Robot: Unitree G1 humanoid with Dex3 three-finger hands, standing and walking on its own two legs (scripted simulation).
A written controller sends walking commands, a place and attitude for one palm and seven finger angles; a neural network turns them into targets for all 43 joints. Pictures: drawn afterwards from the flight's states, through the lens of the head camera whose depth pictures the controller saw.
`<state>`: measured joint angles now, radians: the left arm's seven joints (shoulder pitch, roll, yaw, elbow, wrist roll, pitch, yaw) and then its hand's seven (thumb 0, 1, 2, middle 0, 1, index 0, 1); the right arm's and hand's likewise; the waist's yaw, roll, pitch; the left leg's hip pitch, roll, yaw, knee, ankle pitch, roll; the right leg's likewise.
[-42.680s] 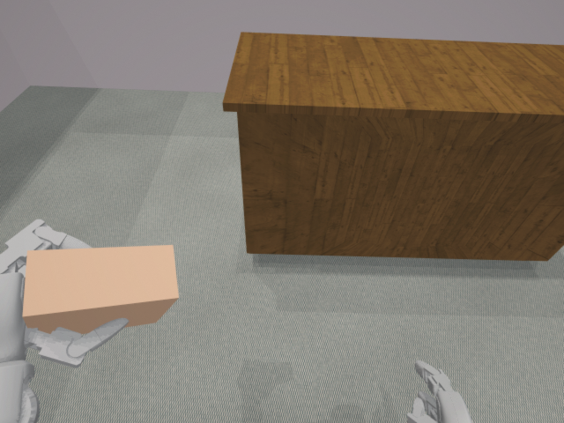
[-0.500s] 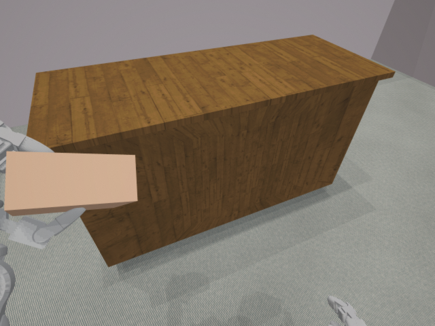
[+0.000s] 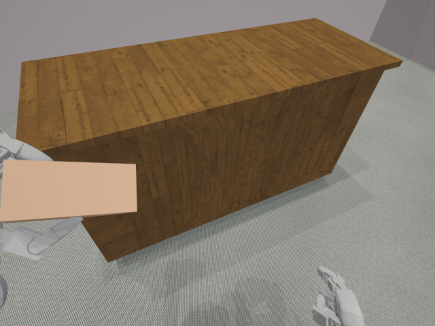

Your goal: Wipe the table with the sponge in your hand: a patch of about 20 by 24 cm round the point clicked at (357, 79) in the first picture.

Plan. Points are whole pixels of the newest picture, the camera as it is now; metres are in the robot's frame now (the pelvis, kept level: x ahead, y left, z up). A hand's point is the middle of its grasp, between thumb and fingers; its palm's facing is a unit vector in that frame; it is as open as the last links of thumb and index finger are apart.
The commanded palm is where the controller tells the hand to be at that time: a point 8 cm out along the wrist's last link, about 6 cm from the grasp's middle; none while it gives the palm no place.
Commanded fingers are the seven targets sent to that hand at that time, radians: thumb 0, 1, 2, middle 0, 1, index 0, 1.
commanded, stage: stop stepping back and stand still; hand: left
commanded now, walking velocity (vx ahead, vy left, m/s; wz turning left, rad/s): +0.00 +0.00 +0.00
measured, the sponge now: (88, 193) +0.24 +0.19 +0.20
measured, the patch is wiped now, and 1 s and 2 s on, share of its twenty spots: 0.95 0.95 0.95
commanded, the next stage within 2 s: stand and wait in 0.18 s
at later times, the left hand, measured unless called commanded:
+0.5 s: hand (28, 191) +0.21 +0.24 +0.23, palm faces +0.46 -0.82 -0.35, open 10.1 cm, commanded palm +0.16 +0.29 +0.25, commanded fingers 0.00 0.10 1.30 -1.20 -1.60 -1.20 -1.60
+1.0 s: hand (31, 192) +0.21 +0.24 +0.23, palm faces +0.46 -0.81 -0.35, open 10.1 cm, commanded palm +0.16 +0.28 +0.25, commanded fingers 0.00 0.10 1.30 -1.20 -1.60 -1.20 -1.60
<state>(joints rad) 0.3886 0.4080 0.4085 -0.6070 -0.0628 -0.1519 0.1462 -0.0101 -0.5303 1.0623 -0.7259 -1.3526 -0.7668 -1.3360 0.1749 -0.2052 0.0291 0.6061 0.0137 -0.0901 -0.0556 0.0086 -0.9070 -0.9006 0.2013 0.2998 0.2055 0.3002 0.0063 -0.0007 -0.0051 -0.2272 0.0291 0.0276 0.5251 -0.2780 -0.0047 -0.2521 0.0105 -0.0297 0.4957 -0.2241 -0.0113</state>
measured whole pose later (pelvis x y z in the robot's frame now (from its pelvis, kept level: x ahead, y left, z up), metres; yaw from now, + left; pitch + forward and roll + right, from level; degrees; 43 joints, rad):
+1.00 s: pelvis +0.00 +0.00 +0.00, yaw +0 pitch +0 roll -1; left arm 0.38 0.38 0.39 -0.57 -0.06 -0.15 0.16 -0.01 -0.53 1.06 -0.73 -1.35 -0.77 -1.34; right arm 0.18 -0.21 0.02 0.62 0.01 -0.07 -0.06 0.01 -0.91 -0.90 0.20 0.30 0.21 0.30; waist 0.01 0.03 -0.02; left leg -0.23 0.03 0.03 0.49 -0.25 0.00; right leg -0.24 0.01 -0.02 0.43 -0.18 -0.01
